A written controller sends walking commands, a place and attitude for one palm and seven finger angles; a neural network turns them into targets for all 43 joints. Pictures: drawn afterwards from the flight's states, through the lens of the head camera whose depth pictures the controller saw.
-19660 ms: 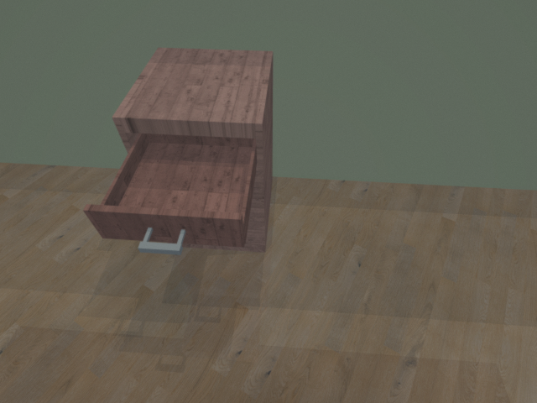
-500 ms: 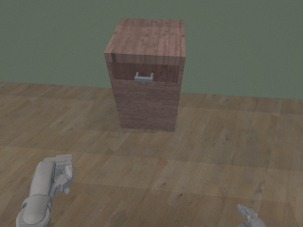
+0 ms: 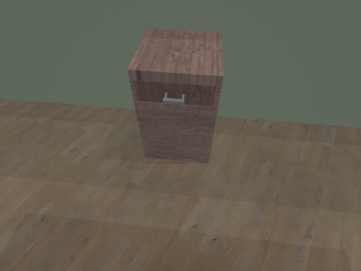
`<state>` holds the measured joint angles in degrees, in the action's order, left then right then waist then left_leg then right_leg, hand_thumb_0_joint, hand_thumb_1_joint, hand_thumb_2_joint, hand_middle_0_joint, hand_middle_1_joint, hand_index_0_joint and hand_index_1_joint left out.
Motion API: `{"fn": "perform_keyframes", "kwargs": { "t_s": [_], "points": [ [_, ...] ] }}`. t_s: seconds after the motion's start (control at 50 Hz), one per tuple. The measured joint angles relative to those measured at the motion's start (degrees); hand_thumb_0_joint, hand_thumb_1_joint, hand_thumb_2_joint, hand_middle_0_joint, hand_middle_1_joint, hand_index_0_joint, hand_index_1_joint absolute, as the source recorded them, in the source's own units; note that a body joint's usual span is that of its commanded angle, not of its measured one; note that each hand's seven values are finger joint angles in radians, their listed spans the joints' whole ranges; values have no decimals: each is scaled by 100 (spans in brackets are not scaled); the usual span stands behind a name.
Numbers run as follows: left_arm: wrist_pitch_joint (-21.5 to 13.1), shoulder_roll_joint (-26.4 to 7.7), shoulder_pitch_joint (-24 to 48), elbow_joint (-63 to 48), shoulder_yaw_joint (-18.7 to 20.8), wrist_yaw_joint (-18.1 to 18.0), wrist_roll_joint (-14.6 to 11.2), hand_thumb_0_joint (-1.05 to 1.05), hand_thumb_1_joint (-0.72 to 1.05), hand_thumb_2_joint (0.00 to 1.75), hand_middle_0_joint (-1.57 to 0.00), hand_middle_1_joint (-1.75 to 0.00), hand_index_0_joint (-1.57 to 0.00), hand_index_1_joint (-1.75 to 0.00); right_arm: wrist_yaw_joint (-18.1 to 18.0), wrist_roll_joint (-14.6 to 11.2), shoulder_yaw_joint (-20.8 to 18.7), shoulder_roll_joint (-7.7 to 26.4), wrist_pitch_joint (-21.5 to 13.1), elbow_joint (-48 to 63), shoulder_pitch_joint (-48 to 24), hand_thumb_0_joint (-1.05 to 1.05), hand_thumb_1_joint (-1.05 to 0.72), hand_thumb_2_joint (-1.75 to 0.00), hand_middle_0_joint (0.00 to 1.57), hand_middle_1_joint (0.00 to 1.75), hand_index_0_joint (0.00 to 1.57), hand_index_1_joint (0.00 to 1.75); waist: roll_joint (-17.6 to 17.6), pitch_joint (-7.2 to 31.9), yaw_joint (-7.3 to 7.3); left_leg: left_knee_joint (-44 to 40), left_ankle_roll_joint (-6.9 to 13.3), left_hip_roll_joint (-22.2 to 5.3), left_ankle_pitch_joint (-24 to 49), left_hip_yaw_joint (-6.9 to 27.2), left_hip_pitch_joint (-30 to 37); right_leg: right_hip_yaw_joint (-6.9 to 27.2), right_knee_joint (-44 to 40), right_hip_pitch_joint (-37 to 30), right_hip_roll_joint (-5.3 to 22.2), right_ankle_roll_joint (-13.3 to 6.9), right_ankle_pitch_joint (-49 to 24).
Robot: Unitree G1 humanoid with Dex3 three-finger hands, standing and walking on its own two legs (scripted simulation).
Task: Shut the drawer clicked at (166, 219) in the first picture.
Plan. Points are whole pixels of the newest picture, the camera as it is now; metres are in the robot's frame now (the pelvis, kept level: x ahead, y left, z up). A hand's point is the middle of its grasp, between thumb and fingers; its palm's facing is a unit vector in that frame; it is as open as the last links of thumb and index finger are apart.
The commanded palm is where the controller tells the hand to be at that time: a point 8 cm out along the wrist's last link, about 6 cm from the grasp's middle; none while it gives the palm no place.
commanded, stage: let the arm hang, fingers relaxed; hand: left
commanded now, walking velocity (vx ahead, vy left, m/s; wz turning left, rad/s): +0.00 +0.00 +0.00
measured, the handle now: (174, 98) +0.88 +0.08 -0.20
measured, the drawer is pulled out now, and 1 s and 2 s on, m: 0.00 0.00 0.00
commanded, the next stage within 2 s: look to check the result in 0.48 s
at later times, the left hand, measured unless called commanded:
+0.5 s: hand out of the picture -0.01 +0.15 -0.17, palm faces +0.03 -0.98 -0.17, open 7.4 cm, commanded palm none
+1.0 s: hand out of the picture +0.00 +0.13 -0.17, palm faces +0.05 -0.99 -0.16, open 7.4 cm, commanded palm none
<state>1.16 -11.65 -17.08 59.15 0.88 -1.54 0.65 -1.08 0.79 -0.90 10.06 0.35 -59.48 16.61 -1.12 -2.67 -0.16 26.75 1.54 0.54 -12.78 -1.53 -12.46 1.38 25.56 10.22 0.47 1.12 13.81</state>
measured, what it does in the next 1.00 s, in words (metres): stands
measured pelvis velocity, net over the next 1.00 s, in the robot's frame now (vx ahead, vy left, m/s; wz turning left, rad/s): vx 0.01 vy -0.02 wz -0.01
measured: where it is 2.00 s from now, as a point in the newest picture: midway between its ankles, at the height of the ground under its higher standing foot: outside the picture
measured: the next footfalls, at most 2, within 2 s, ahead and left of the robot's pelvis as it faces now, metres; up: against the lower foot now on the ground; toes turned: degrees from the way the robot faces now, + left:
none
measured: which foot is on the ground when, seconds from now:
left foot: down 0.00-1.00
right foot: down 0.00-1.00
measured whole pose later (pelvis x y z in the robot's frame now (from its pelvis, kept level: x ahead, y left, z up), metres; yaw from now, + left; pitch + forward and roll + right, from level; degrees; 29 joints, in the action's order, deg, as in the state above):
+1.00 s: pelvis +0.01 -0.02 +0.00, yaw +0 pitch -2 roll +0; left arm -0.6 -5.2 -17.7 65.3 0.6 -2.4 0.5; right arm -2.4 0.6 -1.3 5.6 -0.7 -65.3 18.6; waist -0.8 -2.5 -0.5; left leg 25.3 -0.1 -0.8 -13.1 -1.5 -10.3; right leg 1.4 25.5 8.9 -0.9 -0.5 14.7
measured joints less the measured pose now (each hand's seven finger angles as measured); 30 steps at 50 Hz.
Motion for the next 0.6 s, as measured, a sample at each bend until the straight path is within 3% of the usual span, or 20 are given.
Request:
{"fn": "perform_keyframes", "kwargs": {
  "t_s": [0.2,0.6],
  "points": [
    [-67,355,3,385,-84,-12,-1,1,91,90,-24,-36,-24,-35,-35,-12,25,-202,-61,-311,69,0,-91,-90,20,30,20,30,26,61,-6,-183,6,27,77,-50,147,50,-69,-79,28,8,-32],
    [-135,562,-45,598,-26,-70,-14,1,91,90,-20,-30,-20,-30,-111,-16,-26,-417,-91,-586,327,0,-91,-90,20,30,20,30,31,-33,-54,-174,-74,-40,44,-26,148,28,-15,-58,-41,-73,25]
  ]
}}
